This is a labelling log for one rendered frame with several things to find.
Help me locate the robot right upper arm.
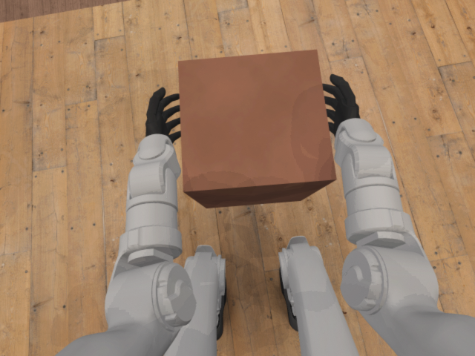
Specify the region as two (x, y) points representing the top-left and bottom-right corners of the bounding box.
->
(340, 245), (475, 356)

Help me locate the robot left upper arm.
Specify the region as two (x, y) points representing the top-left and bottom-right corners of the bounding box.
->
(55, 261), (197, 356)

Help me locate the robot left foot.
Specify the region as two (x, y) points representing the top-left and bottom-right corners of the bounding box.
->
(217, 282), (226, 340)

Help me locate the left robot forearm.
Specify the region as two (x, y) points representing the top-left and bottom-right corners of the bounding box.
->
(105, 134), (183, 320)

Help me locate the left robot hand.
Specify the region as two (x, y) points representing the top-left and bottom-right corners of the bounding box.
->
(145, 88), (181, 144)

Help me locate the right robot thigh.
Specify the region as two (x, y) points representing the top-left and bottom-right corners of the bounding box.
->
(278, 243), (359, 356)

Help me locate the right robot hand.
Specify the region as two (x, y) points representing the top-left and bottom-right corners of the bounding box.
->
(322, 74), (360, 136)

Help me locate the right robot forearm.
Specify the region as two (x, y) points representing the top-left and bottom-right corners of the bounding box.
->
(334, 118), (439, 298)

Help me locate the carton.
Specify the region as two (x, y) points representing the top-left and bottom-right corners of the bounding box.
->
(178, 50), (337, 208)

